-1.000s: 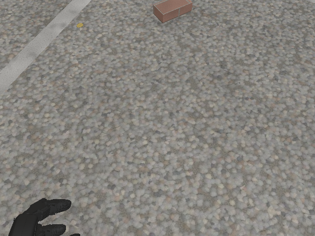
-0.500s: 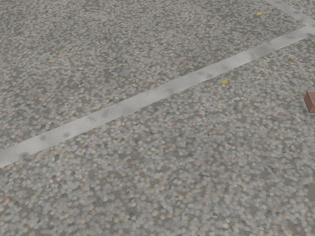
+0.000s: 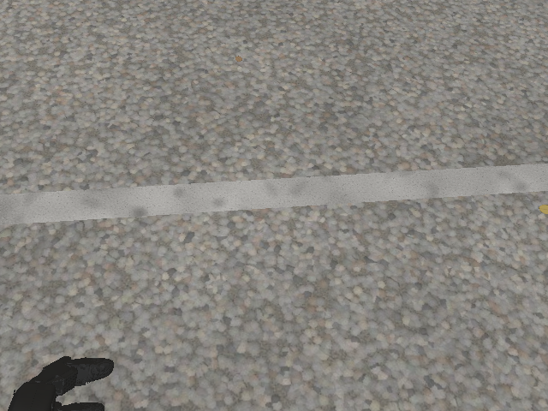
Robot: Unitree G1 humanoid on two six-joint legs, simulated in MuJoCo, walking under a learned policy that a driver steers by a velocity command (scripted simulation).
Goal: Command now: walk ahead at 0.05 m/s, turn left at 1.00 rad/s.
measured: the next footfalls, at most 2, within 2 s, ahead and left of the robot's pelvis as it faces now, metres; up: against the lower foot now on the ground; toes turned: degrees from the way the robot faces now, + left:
right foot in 0.12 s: +0.16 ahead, -0.15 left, +0.00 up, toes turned +17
left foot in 0.68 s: +0.12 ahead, +0.22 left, +0.00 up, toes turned +41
